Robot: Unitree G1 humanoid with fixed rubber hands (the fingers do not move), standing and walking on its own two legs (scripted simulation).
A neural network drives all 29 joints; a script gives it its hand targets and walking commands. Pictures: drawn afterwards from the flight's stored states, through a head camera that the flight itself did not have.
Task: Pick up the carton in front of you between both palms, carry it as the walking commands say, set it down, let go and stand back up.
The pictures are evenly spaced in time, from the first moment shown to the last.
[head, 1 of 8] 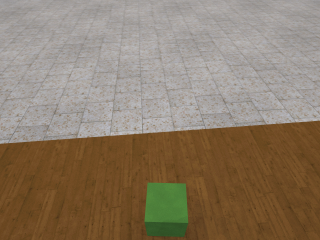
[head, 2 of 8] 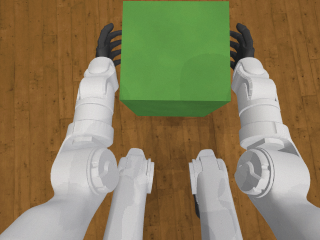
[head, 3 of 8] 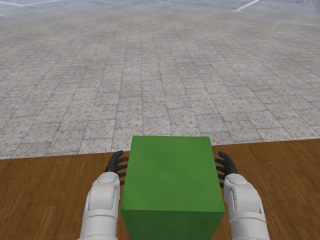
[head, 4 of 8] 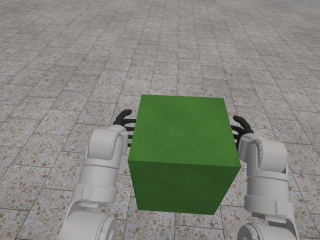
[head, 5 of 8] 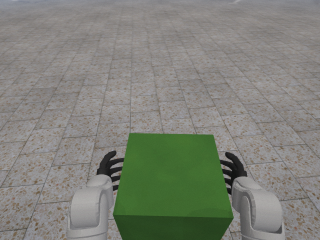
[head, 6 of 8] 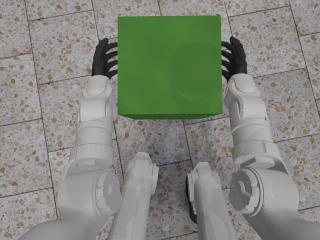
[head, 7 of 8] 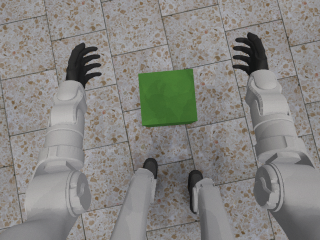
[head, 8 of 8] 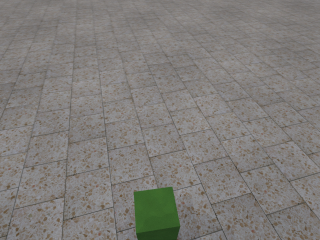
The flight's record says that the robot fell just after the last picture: no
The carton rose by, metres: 0.68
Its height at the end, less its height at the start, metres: -0.12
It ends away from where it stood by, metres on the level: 2.77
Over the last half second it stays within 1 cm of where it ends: yes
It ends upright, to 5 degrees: yes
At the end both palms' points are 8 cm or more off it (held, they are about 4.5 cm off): yes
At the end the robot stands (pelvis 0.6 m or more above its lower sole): yes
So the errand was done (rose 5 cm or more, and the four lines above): yes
